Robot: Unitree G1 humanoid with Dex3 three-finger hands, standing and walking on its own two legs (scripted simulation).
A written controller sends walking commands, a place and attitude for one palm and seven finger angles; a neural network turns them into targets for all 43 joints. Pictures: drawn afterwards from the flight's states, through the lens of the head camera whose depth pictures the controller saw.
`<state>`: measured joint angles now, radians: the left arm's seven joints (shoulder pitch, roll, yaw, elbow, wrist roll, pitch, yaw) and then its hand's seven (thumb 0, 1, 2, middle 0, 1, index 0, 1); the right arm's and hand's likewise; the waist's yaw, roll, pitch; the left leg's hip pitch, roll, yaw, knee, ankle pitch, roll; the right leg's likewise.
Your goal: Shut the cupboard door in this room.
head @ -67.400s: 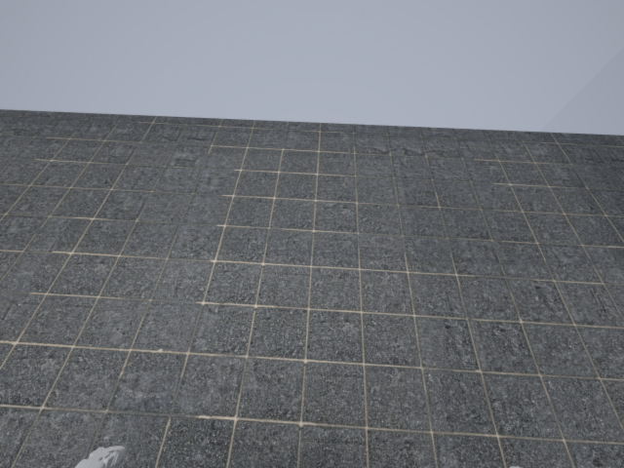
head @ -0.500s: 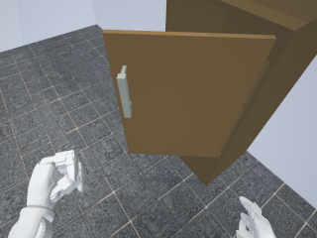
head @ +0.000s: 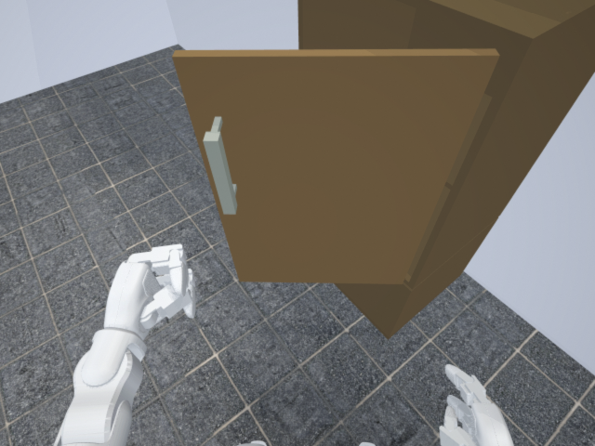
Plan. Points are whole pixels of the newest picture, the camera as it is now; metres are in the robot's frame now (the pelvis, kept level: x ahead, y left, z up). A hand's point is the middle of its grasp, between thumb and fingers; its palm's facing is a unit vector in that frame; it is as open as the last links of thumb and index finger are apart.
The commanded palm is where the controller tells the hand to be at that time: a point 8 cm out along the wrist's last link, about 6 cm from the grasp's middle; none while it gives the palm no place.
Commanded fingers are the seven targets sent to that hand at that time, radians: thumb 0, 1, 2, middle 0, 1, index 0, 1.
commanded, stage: bring the fist close to the handle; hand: left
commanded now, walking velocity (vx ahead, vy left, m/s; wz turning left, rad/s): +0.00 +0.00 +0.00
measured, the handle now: (224, 168) +0.51 +0.15 +0.08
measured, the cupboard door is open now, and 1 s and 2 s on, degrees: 50 50 41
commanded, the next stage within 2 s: push the door shut along its arc in 1.06 s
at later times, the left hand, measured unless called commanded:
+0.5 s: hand (226, 231) +0.37 +0.12 +0.09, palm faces +0.03 -1.00 -0.02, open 3.1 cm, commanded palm +0.35 +0.17 +0.08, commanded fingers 0.00 0.90 0.90 -1.30 -1.50 -1.30 -1.50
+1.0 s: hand (237, 220) +0.40 +0.11 +0.08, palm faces +0.04 -1.00 -0.03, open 3.1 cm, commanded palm +0.38 +0.16 +0.08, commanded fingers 0.00 0.90 0.90 -1.30 -1.50 -1.30 -1.50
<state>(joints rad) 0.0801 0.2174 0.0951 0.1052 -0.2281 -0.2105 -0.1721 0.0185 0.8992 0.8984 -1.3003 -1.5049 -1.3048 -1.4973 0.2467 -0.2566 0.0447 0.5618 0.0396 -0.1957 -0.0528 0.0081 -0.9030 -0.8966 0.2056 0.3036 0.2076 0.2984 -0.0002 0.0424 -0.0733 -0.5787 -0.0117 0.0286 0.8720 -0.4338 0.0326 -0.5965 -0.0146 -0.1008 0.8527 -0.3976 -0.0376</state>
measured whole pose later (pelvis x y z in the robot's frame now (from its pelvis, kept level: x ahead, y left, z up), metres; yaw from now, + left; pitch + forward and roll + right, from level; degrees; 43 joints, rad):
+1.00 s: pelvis +0.00 +0.00 +0.01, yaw -2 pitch +10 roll +0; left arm -0.41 0.16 0.12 0.68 -0.14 -0.35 0.03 0.02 0.90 0.90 -1.30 -1.50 -1.30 -1.50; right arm 0.33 -0.26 -0.01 0.64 0.02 -0.04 0.00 0.01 -0.91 -0.90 0.20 0.30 0.20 0.30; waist -0.05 0.03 -0.08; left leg -0.57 0.00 0.07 0.80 -0.40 0.03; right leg -0.62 0.01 -0.06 0.80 -0.36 -0.04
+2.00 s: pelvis -0.01 +0.01 -0.02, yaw -2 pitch +17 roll -1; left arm -0.99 0.35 0.19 1.23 -0.11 -0.41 -0.18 0.02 0.90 0.90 -1.30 -1.50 -1.30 -1.50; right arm 0.39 -0.29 0.01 0.68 0.00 -0.05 0.00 0.00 -0.91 -0.90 0.20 0.30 0.21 0.30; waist -0.17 0.03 -0.08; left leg -0.83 -0.01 0.05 0.95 -0.42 0.05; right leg -0.85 -0.01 -0.08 0.91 -0.37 -0.03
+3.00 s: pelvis -0.01 +0.00 -0.05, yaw -3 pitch +28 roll -3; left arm -1.48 0.56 0.20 1.43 -0.02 -0.22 -0.32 0.03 1.00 0.99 -1.30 -1.50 -1.30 -1.50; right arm 0.43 -0.29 0.04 0.69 -0.04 -0.06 0.00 0.00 -0.91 -0.90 0.21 0.30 0.21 0.30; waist -0.31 0.06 -0.07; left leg -1.12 0.03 0.02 1.12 -0.49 0.04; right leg -1.12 0.02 -0.11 1.03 -0.41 -0.05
